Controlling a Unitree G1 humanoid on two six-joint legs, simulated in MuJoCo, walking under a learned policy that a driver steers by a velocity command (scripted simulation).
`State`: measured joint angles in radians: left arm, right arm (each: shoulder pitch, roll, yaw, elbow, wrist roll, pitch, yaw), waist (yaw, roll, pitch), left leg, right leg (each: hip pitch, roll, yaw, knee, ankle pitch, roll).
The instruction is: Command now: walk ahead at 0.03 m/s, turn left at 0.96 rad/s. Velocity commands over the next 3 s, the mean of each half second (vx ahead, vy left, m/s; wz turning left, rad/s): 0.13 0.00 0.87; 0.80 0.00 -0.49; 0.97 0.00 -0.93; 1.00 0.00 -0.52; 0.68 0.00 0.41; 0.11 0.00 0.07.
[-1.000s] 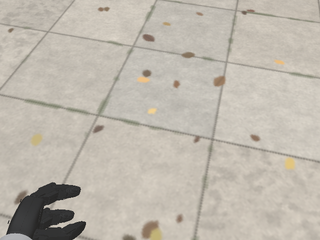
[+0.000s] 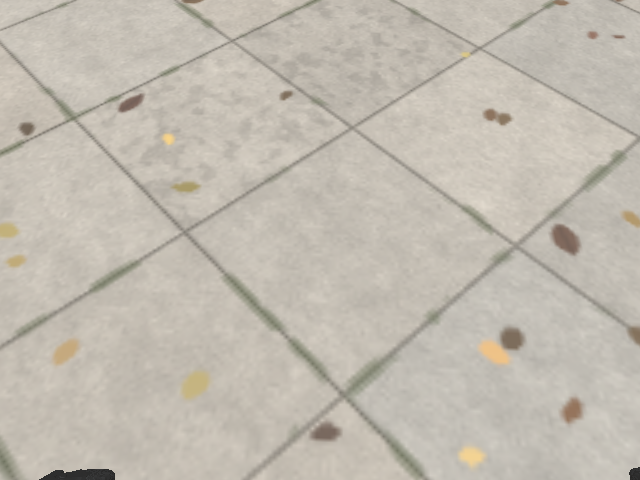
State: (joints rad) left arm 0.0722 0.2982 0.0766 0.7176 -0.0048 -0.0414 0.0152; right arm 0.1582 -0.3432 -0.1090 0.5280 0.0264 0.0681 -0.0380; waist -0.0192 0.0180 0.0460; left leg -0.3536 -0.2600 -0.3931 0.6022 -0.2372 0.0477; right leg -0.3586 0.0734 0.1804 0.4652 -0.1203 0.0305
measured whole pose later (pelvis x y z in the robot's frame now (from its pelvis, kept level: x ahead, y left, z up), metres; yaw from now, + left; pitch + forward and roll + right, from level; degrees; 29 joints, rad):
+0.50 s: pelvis +0.03 +0.02 +0.00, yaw +26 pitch +3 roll -2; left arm 0.20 0.33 0.10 0.75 -0.02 -0.02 -0.01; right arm 0.24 -0.30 -0.07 0.62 0.02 0.02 0.02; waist 0.01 -0.03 -0.01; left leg -0.27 0.04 0.06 0.60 -0.41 0.04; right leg -0.34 -0.13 -0.14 0.76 -0.45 0.00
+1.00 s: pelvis +0.32 +0.13 -0.03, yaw +7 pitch +0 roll -1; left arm 0.24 0.32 0.07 0.78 0.01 0.01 -0.04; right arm 0.34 -0.23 -0.01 0.82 -0.04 -0.07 -0.01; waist 0.04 -0.01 0.03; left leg -0.18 0.00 0.03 1.38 -0.32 0.00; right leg -0.44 0.18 -0.12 0.74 -0.33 -0.23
